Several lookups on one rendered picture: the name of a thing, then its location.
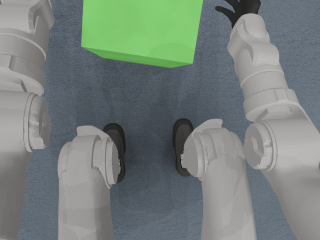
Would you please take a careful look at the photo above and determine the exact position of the robot right upper arm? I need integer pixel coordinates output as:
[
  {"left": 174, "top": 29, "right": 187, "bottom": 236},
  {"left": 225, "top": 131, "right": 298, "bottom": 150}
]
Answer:
[{"left": 243, "top": 118, "right": 320, "bottom": 240}]

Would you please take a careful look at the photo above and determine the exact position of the robot right foot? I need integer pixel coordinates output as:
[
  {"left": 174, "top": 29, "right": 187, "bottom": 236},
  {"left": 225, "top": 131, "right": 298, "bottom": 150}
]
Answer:
[{"left": 172, "top": 118, "right": 194, "bottom": 177}]

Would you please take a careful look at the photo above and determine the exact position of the carton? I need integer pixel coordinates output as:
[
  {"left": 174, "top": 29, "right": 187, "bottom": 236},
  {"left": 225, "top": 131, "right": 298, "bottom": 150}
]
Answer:
[{"left": 81, "top": 0, "right": 203, "bottom": 68}]

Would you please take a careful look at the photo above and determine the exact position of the right robot forearm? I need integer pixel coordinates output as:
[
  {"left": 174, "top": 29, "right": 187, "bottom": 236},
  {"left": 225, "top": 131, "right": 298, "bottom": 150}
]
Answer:
[{"left": 227, "top": 13, "right": 320, "bottom": 136}]

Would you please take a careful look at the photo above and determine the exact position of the right robot hand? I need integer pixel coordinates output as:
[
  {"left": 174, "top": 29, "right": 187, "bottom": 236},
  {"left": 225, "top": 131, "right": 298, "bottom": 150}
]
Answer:
[{"left": 215, "top": 0, "right": 261, "bottom": 29}]

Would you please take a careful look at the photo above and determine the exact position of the left robot forearm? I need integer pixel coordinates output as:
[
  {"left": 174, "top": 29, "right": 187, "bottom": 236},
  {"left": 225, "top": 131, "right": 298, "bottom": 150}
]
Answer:
[{"left": 0, "top": 0, "right": 55, "bottom": 97}]

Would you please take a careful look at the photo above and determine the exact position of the robot left foot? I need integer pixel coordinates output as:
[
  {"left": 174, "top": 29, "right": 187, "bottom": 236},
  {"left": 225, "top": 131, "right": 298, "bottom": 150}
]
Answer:
[{"left": 103, "top": 123, "right": 126, "bottom": 183}]

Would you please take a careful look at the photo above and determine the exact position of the robot left upper arm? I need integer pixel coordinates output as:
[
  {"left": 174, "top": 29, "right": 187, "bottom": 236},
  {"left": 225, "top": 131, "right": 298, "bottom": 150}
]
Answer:
[{"left": 0, "top": 90, "right": 52, "bottom": 240}]

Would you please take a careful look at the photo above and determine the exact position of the robot foot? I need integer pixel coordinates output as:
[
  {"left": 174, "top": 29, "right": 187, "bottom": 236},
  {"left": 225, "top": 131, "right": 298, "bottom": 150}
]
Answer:
[
  {"left": 103, "top": 123, "right": 126, "bottom": 183},
  {"left": 172, "top": 118, "right": 194, "bottom": 177}
]

